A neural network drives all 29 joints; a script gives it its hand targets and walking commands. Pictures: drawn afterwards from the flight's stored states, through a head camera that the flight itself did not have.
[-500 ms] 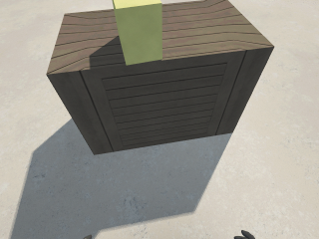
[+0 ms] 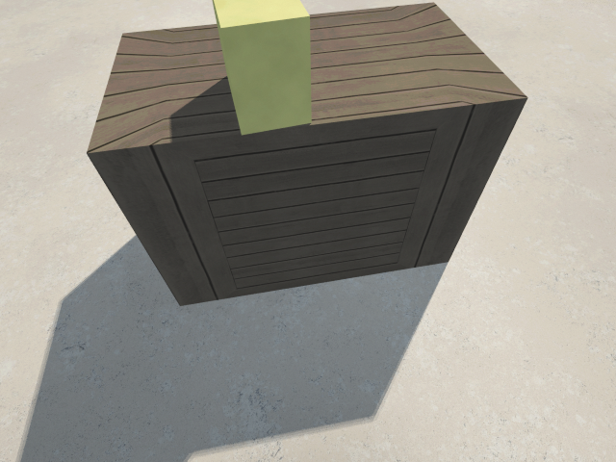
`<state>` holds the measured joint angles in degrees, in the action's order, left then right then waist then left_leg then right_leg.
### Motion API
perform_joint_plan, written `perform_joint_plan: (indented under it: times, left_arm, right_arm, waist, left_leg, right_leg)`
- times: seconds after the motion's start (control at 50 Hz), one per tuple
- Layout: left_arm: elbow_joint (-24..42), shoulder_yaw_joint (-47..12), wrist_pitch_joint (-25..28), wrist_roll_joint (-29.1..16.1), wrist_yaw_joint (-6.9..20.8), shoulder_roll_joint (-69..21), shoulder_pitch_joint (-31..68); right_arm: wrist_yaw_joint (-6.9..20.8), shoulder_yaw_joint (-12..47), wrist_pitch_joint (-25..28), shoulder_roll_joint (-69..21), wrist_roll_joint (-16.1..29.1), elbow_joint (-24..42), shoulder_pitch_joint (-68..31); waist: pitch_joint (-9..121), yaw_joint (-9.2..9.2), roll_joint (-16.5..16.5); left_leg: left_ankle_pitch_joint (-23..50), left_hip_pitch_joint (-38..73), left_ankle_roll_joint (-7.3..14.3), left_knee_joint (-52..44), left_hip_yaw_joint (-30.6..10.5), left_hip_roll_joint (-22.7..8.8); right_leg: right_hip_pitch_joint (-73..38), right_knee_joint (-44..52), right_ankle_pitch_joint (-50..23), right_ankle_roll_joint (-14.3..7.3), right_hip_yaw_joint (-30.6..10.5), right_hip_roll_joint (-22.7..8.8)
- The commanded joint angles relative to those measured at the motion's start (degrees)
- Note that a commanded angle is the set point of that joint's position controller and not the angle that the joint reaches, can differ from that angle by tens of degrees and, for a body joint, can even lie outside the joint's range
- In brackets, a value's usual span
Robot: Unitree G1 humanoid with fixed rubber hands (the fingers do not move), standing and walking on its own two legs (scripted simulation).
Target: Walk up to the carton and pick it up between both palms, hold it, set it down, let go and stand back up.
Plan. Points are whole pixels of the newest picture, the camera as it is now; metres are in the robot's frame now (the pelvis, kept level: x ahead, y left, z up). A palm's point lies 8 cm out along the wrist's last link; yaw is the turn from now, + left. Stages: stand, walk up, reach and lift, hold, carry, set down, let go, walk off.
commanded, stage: stand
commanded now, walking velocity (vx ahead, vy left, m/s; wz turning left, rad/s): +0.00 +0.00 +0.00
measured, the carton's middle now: (260, 51) +0.92 +0.10 +0.06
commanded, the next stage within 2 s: walk up in 1.36 s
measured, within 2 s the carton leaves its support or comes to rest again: neither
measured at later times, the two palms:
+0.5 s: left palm out of the picture -0.03 +0.20 -0.15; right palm out of the picture -0.03 -0.20 -0.15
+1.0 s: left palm out of the picture -0.05 +0.19 -0.14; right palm out of the picture -0.05 -0.20 -0.15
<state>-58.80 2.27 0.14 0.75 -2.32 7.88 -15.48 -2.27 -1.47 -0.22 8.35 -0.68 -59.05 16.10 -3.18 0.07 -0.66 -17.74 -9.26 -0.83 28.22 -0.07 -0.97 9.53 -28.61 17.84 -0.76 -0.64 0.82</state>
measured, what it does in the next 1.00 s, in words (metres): stands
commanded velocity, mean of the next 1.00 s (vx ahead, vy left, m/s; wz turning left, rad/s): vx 0.00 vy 0.00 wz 0.00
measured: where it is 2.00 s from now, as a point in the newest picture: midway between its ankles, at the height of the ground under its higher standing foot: outside the picture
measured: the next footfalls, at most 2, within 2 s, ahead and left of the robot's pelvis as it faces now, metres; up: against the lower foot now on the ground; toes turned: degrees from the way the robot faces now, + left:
right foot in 1.86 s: +0.08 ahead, -0.23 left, +0.00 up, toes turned +5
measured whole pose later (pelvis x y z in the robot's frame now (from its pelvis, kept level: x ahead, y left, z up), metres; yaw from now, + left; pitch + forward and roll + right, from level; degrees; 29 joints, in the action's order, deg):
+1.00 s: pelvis -0.01 +0.00 +0.00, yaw +0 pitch -2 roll +0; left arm -67.8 0.3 0.5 0.6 -2.6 5.0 -17.2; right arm -2.7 0.3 0.0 5.1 -0.6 -67.9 17.7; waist -2.9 -0.1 -0.7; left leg -15.1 -8.4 -1.3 25.4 -0.3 -1.4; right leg 8.6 -25.7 15.2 -1.1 -0.5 1.2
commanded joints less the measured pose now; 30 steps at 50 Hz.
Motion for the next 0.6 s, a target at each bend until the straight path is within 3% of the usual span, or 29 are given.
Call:
perform_joint_plan:
  times: [0.0,0.58]
  left_arm:
    - [-0.5,0.6,0.6,-0.1,-0.4,4.7,-3.5]
    - [-8.3,-1.2,0.5,-0.1,-0.6,2.0,-5.9]
  right_arm:
    - [-0.3,-0.7,0.6,4.3,0.1,-0.8,4.1]
    - [-0.7,0.9,0.3,0.6,0.0,-8.5,5.9]
  waist:
    - [0.4,0.1,0.9]
    - [-3.5,-0.28,0.2]
  left_leg:
    - [16.4,0.3,2.6,-4.4,-3.1,-3.1]
    - [11.2,-1.0,1.9,-7.2,-3.2,-3.3]
  right_leg:
    - [-0.9,4.9,-19.9,-2.1,-4.4,-4.6]
    - [0.8,7.8,-13.5,-1.5,-4.7,-4.7]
